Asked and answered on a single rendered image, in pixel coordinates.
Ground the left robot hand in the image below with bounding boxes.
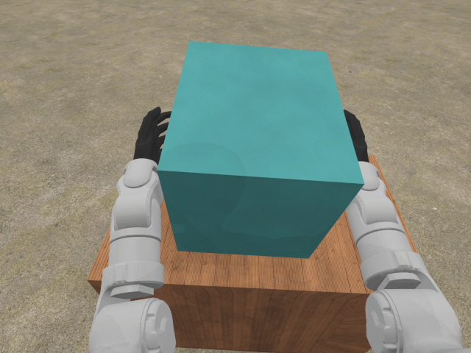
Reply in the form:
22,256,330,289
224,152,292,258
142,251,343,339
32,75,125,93
133,107,171,165

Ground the left robot upper arm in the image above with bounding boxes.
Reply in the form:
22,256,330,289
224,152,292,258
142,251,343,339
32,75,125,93
90,298,176,353

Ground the right robot upper arm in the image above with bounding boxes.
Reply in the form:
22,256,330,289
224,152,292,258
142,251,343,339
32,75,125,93
366,289,471,353

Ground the pedestal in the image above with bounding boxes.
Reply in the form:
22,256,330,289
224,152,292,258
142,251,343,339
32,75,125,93
87,148,418,353

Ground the robot left forearm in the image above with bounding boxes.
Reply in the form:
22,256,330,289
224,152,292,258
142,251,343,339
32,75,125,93
88,158,164,353

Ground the carton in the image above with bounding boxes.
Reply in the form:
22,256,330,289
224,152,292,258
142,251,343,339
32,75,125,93
157,41,364,259

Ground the right robot hand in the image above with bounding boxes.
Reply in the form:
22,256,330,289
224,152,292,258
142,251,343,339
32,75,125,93
344,110,369,163

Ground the robot right forearm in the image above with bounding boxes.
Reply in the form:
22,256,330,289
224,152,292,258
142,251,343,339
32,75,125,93
346,161,462,345

